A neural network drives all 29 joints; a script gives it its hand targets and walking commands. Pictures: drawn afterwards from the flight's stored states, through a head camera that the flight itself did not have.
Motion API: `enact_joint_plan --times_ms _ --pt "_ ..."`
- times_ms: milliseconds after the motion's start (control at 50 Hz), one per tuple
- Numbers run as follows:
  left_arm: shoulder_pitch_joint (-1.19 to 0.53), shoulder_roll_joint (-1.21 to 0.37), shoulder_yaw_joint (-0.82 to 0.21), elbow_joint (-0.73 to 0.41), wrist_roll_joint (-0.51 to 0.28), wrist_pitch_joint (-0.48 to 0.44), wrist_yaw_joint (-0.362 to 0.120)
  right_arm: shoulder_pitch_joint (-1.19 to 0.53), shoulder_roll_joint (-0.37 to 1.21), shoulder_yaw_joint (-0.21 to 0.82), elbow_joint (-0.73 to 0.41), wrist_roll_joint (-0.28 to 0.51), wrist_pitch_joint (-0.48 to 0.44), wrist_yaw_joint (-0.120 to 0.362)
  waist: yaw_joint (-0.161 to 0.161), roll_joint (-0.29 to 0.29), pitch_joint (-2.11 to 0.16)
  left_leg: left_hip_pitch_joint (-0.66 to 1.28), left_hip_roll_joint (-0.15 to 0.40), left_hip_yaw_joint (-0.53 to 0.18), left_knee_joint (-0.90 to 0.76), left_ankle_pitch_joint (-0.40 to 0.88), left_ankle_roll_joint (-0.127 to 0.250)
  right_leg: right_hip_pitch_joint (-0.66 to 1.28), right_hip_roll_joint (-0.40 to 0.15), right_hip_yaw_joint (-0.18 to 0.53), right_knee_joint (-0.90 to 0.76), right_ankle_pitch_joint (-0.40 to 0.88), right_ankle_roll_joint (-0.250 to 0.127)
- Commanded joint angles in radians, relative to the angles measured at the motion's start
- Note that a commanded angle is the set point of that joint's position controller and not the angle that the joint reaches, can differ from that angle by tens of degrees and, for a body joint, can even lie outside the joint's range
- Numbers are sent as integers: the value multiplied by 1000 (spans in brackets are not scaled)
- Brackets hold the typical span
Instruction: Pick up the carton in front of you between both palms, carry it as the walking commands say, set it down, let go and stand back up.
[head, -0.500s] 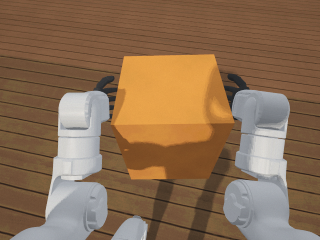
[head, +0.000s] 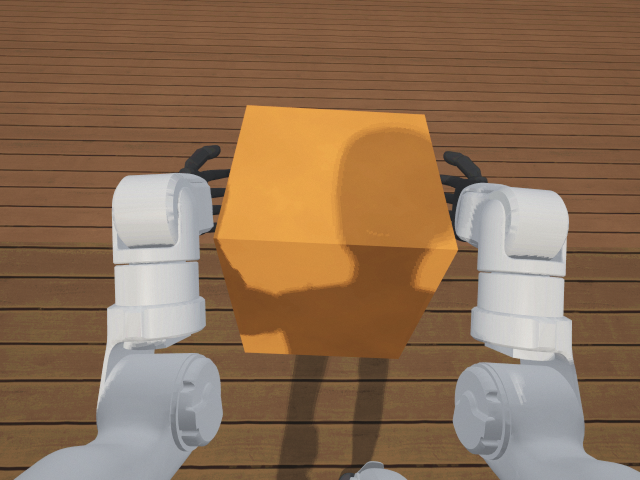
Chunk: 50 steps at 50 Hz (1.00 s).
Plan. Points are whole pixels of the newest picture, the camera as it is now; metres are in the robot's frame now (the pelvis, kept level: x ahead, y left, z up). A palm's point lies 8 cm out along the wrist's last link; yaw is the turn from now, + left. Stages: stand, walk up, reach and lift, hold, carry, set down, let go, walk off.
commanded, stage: carry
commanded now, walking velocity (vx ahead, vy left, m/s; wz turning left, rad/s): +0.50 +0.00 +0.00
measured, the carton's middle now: (328, 241) +0.40 -0.03 +0.11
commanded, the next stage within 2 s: none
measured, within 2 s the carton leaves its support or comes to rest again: neither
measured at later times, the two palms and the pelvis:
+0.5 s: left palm (195, 40) +0.71 +0.16 +0.23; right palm (388, 48) +0.69 -0.14 +0.23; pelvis +0.32 +0.03 +0.06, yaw +1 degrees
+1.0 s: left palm out of the picture +0.99 +0.19 +0.28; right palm out of the picture +1.05 -0.10 +0.29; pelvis +0.64 +0.00 +0.13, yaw +1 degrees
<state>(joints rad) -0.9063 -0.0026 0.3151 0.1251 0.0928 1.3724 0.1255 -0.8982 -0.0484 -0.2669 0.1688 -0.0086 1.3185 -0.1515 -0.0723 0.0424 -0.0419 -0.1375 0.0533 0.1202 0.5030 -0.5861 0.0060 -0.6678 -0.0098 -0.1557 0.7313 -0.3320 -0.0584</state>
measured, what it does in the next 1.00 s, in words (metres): climbs: left foot 0.04 m higher, then right foot 0.05 m higher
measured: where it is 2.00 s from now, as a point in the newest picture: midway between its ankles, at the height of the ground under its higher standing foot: (292, 188)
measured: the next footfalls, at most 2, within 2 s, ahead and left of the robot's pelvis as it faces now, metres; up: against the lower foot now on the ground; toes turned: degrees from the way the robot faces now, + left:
left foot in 0.36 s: +0.42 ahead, +0.11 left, +0.08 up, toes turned +8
right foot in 0.76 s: +0.69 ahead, -0.09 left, +0.13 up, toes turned -7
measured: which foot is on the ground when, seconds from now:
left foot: down 0.00-0.00, up 0.02-0.34, down 0.36-0.76, up 0.78-1.00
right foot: down 0.00-0.40, up 0.42-0.74, down 0.76-1.00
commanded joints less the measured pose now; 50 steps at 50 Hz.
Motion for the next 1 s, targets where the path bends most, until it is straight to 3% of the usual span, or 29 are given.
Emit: enact_joint_plan --times_ms 0,20,40,80,120,140,220,280,300,340,360,380,400,420,440,460,500,580,620,680,720,740,760,780,800,820,840,880,980 --pt "-611 -941 -533 65 -331 -48 -169 -790 1121 565 -48 442 13 278 182 -96 -677 -306 57 0 457 704 27 983 -109 284 -205 -185 -130" --pt "-637 -959 -537 62 -341 -60 -177 -793 1128 546 -40 422 16 282 195 -370 -692 -567 -111 -55 707 98 -7 1113 -336 793 -343 -98 -267" --pt "-653 -986 -560 25 -376 -59 -186 -791 1126 543 -21 403 14 282 189 -262 -599 -682 -102 -157 908 48 11 1065 -340 837 -355 72 -285" --pt "-788 -1075 -629 -88 -469 -64 -200 -735 1125 510 -9 367 8 269 181 -57 -530 -760 -49 -167 981 99 35 966 -303 611 -247 376 -237" --pt "-892 -1128 -669 -184 -551 -71 -212 -711 1098 479 -38 329 5 246 152 -75 -524 -724 -19 -164 877 141 46 896 -261 495 -273 258 -160" --pt "-923 -1142 -679 -215 -579 -73 -218 -707 1081 472 -55 312 5 233 146 -106 -521 -712 -21 -148 840 136 49 876 -257 471 -292 203 -147" --pt "-961 -1130 -689 -268 -626 -61 -228 -705 1010 465 -111 260 9 194 146 -140 -468 -687 2 -96 590 139 34 792 -260 358 -368 132 -163" --pt "-885 -1094 -669 -192 -593 -43 -231 -661 971 469 -76 239 27 186 142 -185 -430 -458 -36 -1 292 198 32 662 -227 219 -385 183 -129" --pt "-862 -1084 -663 -158 -581 -39 -233 -650 967 473 -53 236 32 189 124 -197 -427 -354 -70 59 239 202 42 623 -227 192 -368 219 -118" --pt "-828 -1077 -648 -89 -562 -33 -236 -625 976 474 24 241 32 203 29 -139 -489 14 -150 154 115 275 81 498 -191 66 -142 496 -59" --pt "-824 -1066 -634 -54 -540 -32 -237 -591 983 466 67 253 26 209 -24 -52 -578 295 -93 35 103 261 113 357 -157 27 60 466 -1" --pt "-820 -1067 -607 -31 -519 -28 -240 -597 976 463 73 252 15 216 -41 213 -694 501 209 -555 -25 11 266 103 -54 36 378 191 76" --pt "-830 -1052 -596 -10 -494 -29 -241 -617 1014 472 84 270 13 225 -57 274 -628 518 272 -837 -177 168 327 -97 70 115 570 -227 89" --pt "-820 -1068 -582 10 -478 -33 -236 -673 1047 493 28 311 13 235 -29 145 -556 485 294 -767 -120 348 334 -198 29 186 718 -217 58" --pt "-790 -1053 -557 10 -457 -36 -229 -742 1110 532 -20 368 12 244 -35 16 -518 427 272 -655 -47 531 314 -231 -3 190 764 -192 46" --pt "-769 -1046 -539 12 -437 -39 -220 -811 1151 564 -77 417 6 252 -22 -36 -496 376 249 -562 -23 597 273 -241 -26 192 742 -172 36" --pt "-744 -1029 -511 -10 -402 -45 -198 -923 1208 595 -163 492 -2 264 10 -4 -503 319 208 -455 -55 467 210 -202 -39 183 640 -133 25" --pt "-749 -973 -503 -62 -357 -45 -154 -971 1192 604 -230 542 0 271 1 38 -469 290 220 -386 -134 369 244 -243 -52 126 492 -131 35" --pt "-724 -945 -502 -52 -331 -37 -143 -936 1171 595 -204 536 8 271 -1 46 -442 234 207 -298 -166 392 233 -167 -63 105 311 -95 41" --pt "-678 -923 -505 5 -312 -27 -147 -859 1146 572 -113 501 17 275 11 85 -410 149 175 -163 -164 546 186 61 12 -28 63 -40 25" --pt "-658 -939 -508 63 -313 -30 -161 -814 1142 553 -41 474 18 279 99 72 -471 40 150 -36 50 924 129 432 117 -157 -77 23 -16" --pt "-640 -950 -504 101 -322 -36 -168 -796 1138 546 -8 454 17 281 154 31 -566 -85 117 19 240 988 75 732 96 -99 -110 39 -47" --pt "-632 -955 -504 112 -328 -46 -177 -806 1148 532 3 436 15 286 182 -160 -709 -357 43 -9 535 626 8 1031 -186 412 -214 -257 -168" --pt "-658 -985 -515 97 -350 -58 -185 -821 1141 519 -4 418 14 289 205 -345 -666 -599 -129 -75 753 51 -13 1095 -338 851 -379 -128 -274" --pt "-698 -1011 -542 39 -388 -58 -193 -819 1146 518 8 403 10 287 187 -223 -568 -697 -90 -165 927 54 12 1035 -336 827 -358 31 -278" --pt "-766 -1059 -581 -26 -439 -61 -200 -786 1140 499 12 386 7 280 183 -113 -526 -736 -64 -166 993 86 28 970 -318 705 -289 233 -260" --pt "-833 -1097 -615 -86 -486 -65 -206 -759 1135 483 5 367 5 269 173 -50 -515 -748 -41 -165 978 109 37 925 -298 600 -257 324 -222" --pt "-925 -1143 -653 -177 -564 -70 -217 -734 1102 456 -30 328 4 243 143 -87 -518 -708 -14 -160 882 146 47 861 -257 484 -280 198 -148" --pt "-967 -1135 -670 -252 -624 -58 -232 -725 1018 458 -105 268 11 192 144 -144 -467 -702 6 -89 618 151 31 788 -256 352 -365 122 -164"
